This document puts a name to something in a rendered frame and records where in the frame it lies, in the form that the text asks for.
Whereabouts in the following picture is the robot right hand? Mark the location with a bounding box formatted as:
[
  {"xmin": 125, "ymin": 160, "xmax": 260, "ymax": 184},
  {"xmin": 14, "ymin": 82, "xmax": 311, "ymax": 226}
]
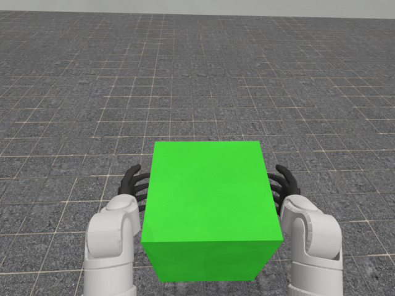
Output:
[{"xmin": 267, "ymin": 164, "xmax": 301, "ymax": 217}]

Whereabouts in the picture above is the robot left hand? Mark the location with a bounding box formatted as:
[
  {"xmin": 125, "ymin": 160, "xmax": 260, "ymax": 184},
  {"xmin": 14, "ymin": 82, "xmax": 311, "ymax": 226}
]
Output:
[{"xmin": 118, "ymin": 164, "xmax": 151, "ymax": 212}]

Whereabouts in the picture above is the carton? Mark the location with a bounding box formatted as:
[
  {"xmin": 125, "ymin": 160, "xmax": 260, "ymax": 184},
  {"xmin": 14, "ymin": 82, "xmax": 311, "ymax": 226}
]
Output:
[{"xmin": 141, "ymin": 141, "xmax": 283, "ymax": 282}]

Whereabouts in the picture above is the right robot forearm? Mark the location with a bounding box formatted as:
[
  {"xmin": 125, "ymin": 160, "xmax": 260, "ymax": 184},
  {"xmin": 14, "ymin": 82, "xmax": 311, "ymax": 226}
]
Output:
[{"xmin": 280, "ymin": 195, "xmax": 343, "ymax": 296}]

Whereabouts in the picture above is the left robot forearm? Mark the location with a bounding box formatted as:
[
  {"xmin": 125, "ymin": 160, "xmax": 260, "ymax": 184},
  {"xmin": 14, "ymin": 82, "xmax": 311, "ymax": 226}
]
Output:
[{"xmin": 81, "ymin": 194, "xmax": 141, "ymax": 296}]

